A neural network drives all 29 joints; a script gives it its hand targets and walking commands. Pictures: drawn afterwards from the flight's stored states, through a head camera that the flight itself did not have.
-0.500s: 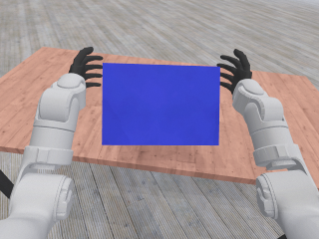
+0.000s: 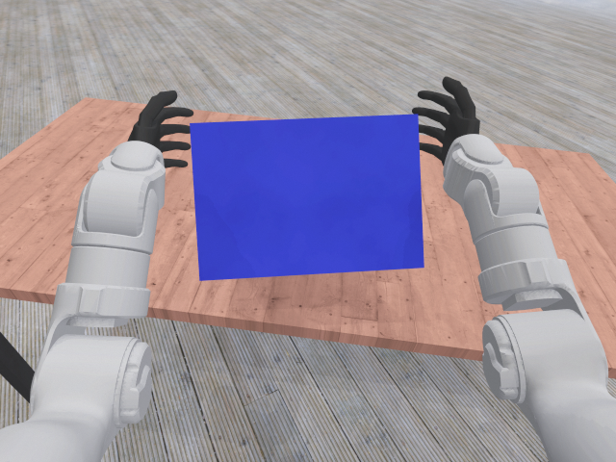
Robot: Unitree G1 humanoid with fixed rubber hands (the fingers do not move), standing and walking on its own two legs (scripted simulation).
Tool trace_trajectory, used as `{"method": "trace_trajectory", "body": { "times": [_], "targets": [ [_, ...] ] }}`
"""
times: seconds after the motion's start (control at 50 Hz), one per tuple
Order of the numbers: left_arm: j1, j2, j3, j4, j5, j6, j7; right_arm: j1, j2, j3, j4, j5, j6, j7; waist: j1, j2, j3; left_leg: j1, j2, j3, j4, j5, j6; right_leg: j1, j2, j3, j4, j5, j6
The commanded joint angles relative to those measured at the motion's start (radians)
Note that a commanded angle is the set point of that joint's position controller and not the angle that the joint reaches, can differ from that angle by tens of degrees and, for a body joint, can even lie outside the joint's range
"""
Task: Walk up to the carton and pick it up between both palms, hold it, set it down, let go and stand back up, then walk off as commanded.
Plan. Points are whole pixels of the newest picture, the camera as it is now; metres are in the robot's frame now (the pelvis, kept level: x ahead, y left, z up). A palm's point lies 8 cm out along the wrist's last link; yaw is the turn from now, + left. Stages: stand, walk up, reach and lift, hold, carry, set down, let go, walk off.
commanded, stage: hold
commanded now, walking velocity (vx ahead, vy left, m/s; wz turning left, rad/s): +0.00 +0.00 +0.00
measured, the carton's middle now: (305, 201) +0.45 +0.01 +0.13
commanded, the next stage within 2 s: none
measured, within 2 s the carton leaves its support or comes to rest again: neither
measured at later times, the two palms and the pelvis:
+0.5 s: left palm (110, 135) +0.32 +0.20 +0.29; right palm (520, 48) +0.33 -0.15 +0.39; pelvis -0.02 +0.00 +0.00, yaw +0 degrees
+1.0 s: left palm (127, 131) +0.38 +0.21 +0.27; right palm (458, 106) +0.40 -0.15 +0.31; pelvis +0.01 +0.00 +0.00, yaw +0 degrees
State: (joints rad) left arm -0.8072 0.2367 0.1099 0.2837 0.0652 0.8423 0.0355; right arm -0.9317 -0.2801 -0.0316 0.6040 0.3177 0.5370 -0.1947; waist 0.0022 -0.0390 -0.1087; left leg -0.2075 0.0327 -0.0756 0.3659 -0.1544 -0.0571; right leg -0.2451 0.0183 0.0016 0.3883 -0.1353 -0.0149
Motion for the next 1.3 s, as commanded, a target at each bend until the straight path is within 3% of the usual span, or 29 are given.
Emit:
{"method": "trace_trajectory", "body": {
  "times": [0.0,0.04,0.06,0.08,0.1,0.12,0.2,0.24,0.26,0.28,0.34,0.36,0.4,0.42,0.46,0.5,0.52,0.64,0.72,0.8,0.86,0.94,0.98,1.04,1.06,1.1,1.16,1.26,1.28],
  "targets": [
    [-0.575,-0.512,-0.128,-0.423,-0.112,-0.076,-0.23,-0.646,0.525,0.221,-0.467,0.154,-0.013,0.159,-0.137,0.032,-0.651,0.17,-0.097,0.057,-0.019,0.411,0.011,0.601,0.014,0.001,-0.032,0.615,0.047],
    [-0.631,-0.506,-0.097,-0.384,-0.094,-0.079,-0.257,-0.69,0.519,0.203,-0.422,0.154,0.006,0.158,-0.124,0.021,-0.549,0.142,-0.095,0.049,-0.032,0.352,0.01,0.554,0.012,0.006,-0.043,0.528,0.043],
    [-0.656,-0.526,-0.117,-0.419,-0.107,-0.078,-0.266,-0.696,0.516,0.201,-0.442,0.167,0.014,0.158,-0.139,0.031,-0.543,0.152,-0.094,0.048,-0.031,0.364,0.005,0.552,0.012,0.008,-0.046,0.538,0.041],
    [-0.704,-0.517,-0.112,-0.393,-0.113,-0.079,-0.279,-0.717,0.511,0.186,-0.41,0.163,0.029,0.158,-0.133,0.034,-0.484,0.132,-0.088,0.043,-0.033,0.337,0.0,0.523,0.011,0.016,-0.051,0.501,0.034],
    [-0.72,-0.53,-0.112,-0.356,-0.097,-0.078,-0.294,-0.713,0.501,0.162,-0.362,0.149,0.042,0.16,-0.142,0.05,-0.424,0.122,-0.083,0.036,-0.046,0.296,-0.001,0.487,0.009,0.02,-0.062,0.424,0.02],
    [-0.762,-0.523,-0.096,-0.324,-0.091,-0.076,-0.304,-0.734,0.505,0.149,-0.306,0.139,0.057,0.167,-0.131,0.041,-0.367,0.111,-0.078,0.038,-0.057,0.242,0.003,0.444,0.007,0.022,-0.08,0.333,0.015],
    [-0.852,-0.515,-0.047,-0.058,-0.028,-0.069,-0.358,-0.768,0.451,0.016,0.005,0.029,0.102,0.216,-0.125,0.063,-0.148,0.023,-0.041,0.037,-0.139,-0.079,0.011,0.27,0.003,0.034,-0.131,-0.093,-0.044],
    [-0.9,-0.465,0.009,0.085,0.013,-0.073,-0.388,-0.818,0.454,-0.015,0.12,-0.011,0.109,0.257,-0.073,0.032,-0.081,-0.095,-0.029,0.031,-0.181,-0.242,0.044,0.262,0.01,0.049,-0.123,-0.262,-0.055],
    [-0.891,-0.465,0.014,0.121,0.024,-0.076,-0.397,-0.808,0.45,-0.026,0.172,-0.027,0.115,0.27,-0.082,0.038,-0.065,-0.126,-0.024,0.025,-0.199,-0.304,0.05,0.266,0.014,0.055,-0.119,-0.296,-0.058],
    [-0.905,-0.449,0.034,0.175,0.043,-0.082,-0.402,-0.821,0.467,-0.034,0.202,-0.036,0.112,0.286,-0.058,0.054,-0.05,-0.197,-0.019,0.019,-0.211,-0.354,0.068,0.294,0.023,0.062,-0.106,-0.323,-0.056],
    [-0.917,-0.437,0.093,0.261,0.064,-0.116,-0.4,-0.822,0.507,-0.052,0.286,-0.048,0.093,0.309,-0.03,0.087,-0.082,-0.328,-0.01,0.015,-0.229,-0.407,0.095,0.396,0.053,0.046,-0.064,-0.285,-0.041],
    [-0.961,-0.429,0.111,0.25,0.057,-0.135,-0.395,-0.83,0.522,-0.062,0.31,-0.055,0.084,0.319,-0.019,0.076,-0.094,-0.334,-0.005,0.017,-0.233,-0.397,0.1,0.399,0.056,0.038,-0.062,-0.265,-0.035],
    [-1.006,-0.439,0.102,0.209,0.023,-0.165,-0.383,-0.803,0.537,-0.081,0.336,-0.062,0.067,0.328,-0.044,0.09,-0.153,-0.337,-0.005,0.022,-0.218,-0.377,0.097,0.416,0.056,0.041,-0.06,-0.221,-0.029],
    [-1.06,-0.428,0.105,0.185,0.001,-0.185,-0.374,-0.803,0.547,-0.086,0.348,-0.067,0.057,0.332,-0.035,0.082,-0.179,-0.305,-0.006,0.031,-0.206,-0.328,0.091,0.388,0.05,0.041,-0.069,-0.205,-0.029],
    [-1.097,-0.417,0.091,0.158,-0.039,-0.206,-0.355,-0.791,0.567,-0.087,0.367,-0.082,0.049,0.337,-0.047,0.056,-0.196,-0.225,-0.032,0.049,-0.182,-0.251,0.075,0.317,0.023,0.054,-0.105,-0.207,-0.026],
    [-1.118,-0.42,0.097,0.161,-0.05,-0.22,-0.339,-0.784,0.586,-0.091,0.388,-0.091,0.033,0.341,-0.038,0.038,-0.197,-0.16,-0.053,0.069,-0.157,-0.191,0.064,0.244,0.004,0.065,-0.13,-0.239,-0.025],
    [-1.122,-0.432,0.081,0.152,-0.061,-0.224,-0.334,-0.804,0.591,-0.088,0.363,-0.091,0.021,0.336,-0.048,0.036,-0.226,-0.137,-0.054,0.072,-0.146,-0.167,0.06,0.25,0.001,0.062,-0.134,-0.214,-0.023],
    [-1.06,-0.439,0.095,0.22,-0.026,-0.209,-0.302,-0.833,0.566,-0.065,0.327,-0.088,-0.015,0.331,-0.024,0.044,-0.169,-0.201,-0.049,0.058,-0.169,-0.229,0.08,0.276,0.005,0.045,-0.124,-0.245,-0.009],
    [-1.029,-0.447,0.093,0.249,-0.04,-0.208,-0.294,-0.864,0.57,-0.053,0.29,-0.093,-0.025,0.324,-0.03,0.008,-0.196,-0.193,-0.054,0.057,-0.161,-0.233,0.089,0.272,0.005,0.048,-0.125,-0.258,-0.004],
    [-0.998,-0.497,0.044,0.162,-0.072,-0.202,-0.27,-0.862,0.607,0.017,0.206,-0.047,-0.038,0.31,-0.039,0.017,-0.276,-0.117,-0.066,0.071,-0.14,-0.095,0.071,0.306,-0.001,0.038,-0.135,-0.112,0.004],
    [-0.985,-0.513,0.01,0.086,-0.104,-0.201,-0.262,-0.842,0.617,0.065,0.145,-0.011,-0.04,0.287,-0.064,0.007,-0.352,-0.055,-0.069,0.074,-0.117,0.009,0.06,0.338,-0.006,0.031,-0.133,0.004,0.016],
    [-0.92,-0.572,-0.066,-0.054,-0.137,-0.182,-0.25,-0.842,0.629,0.147,-0.015,0.081,-0.047,0.241,-0.088,0.036,-0.473,0.037,-0.073,0.067,-0.071,0.204,0.032,0.443,0.015,0.017,-0.102,0.273,0.019],
    [-0.902,-0.605,-0.135,-0.181,-0.164,-0.172,-0.244,-0.781,0.607,0.155,-0.084,0.12,-0.033,0.21,-0.144,0.101,-0.541,0.081,-0.077,0.047,-0.04,0.325,-0.004,0.506,0.024,0.021,-0.073,0.436,0.006],
    [-0.804,-0.624,-0.176,-0.264,-0.163,-0.122,-0.245,-0.727,0.537,0.19,-0.208,0.171,0.001,0.181,-0.164,0.141,-0.512,0.129,-0.076,0.032,-0.007,0.46,-0.043,0.513,0.042,0.015,-0.062,0.551,-0.004],
    [-0.784,-0.616,-0.183,-0.288,-0.157,-0.102,-0.251,-0.692,0.501,0.186,-0.203,0.178,0.021,0.177,-0.177,0.164,-0.473,0.138,-0.071,0.03,-0.006,0.469,-0.054,0.497,0.042,0.015,-0.064,0.545,-0.011],
    [-0.771,-0.607,-0.176,-0.284,-0.136,-0.064,-0.267,-0.706,0.464,0.192,-0.229,0.188,0.054,0.175,-0.169,0.159,-0.408,0.136,-0.06,0.02,-0.013,0.433,-0.053,0.453,0.045,0.019,-0.077,0.455,-0.026],
    [-0.773,-0.599,-0.184,-0.27,-0.115,-0.024,-0.296,-0.716,0.433,0.168,-0.216,0.168,0.098,0.177,-0.178,0.169,-0.337,0.077,-0.049,0.02,-0.047,0.298,-0.061,0.432,0.042,0.025,-0.091,0.322,-0.047],
    [-0.861,-0.605,-0.175,-0.253,-0.156,-0.029,-0.304,-0.808,0.472,0.143,-0.244,0.169,0.122,0.189,-0.158,0.149,-0.377,0.028,-0.051,0.022,-0.073,0.192,-0.04,0.401,0.04,0.038,-0.096,0.241,-0.048],
    [-0.872,-0.602,-0.181,-0.291,-0.163,-0.036,-0.3,-0.812,0.496,0.153,-0.262,0.173,0.12,0.192,-0.148,0.148,-0.421,0.036,-0.05,0.023,-0.068,0.223,-0.039,0.419,0.042,0.037,-0.087,0.281,-0.044]
  ]
}}
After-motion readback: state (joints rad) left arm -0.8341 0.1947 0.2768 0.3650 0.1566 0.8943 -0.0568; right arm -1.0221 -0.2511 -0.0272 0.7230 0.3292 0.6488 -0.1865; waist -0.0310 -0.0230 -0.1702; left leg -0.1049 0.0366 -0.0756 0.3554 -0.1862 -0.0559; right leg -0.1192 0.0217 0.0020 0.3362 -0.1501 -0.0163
